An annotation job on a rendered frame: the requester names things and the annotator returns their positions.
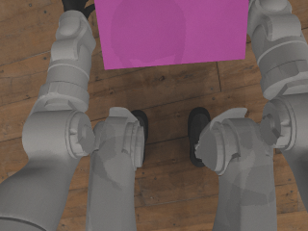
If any robot left upper arm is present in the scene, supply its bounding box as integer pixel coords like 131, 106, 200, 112
0, 109, 95, 231

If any carton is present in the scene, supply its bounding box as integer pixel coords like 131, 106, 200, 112
94, 0, 249, 70

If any left robot forearm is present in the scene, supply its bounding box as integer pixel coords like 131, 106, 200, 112
21, 10, 96, 152

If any left robot thigh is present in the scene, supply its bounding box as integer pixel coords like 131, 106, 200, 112
85, 116, 144, 231

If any right robot forearm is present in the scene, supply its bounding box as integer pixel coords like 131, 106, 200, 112
246, 0, 308, 100

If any robot right upper arm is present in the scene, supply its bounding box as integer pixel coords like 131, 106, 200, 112
260, 92, 308, 213

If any left robot shin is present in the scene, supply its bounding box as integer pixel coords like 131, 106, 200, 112
90, 107, 137, 155

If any left robot hand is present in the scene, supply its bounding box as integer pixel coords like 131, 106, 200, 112
62, 0, 95, 20

